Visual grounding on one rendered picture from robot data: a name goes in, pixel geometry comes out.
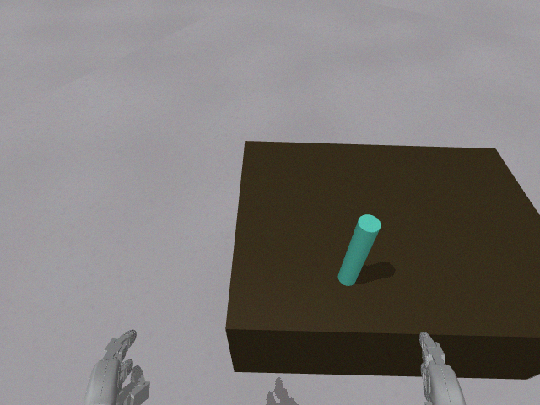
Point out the can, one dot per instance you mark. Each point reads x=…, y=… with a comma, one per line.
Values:
x=359, y=247

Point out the left robot hand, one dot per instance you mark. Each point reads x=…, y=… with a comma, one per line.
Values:
x=108, y=374

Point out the right robot hand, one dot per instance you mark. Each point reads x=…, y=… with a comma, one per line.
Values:
x=441, y=386

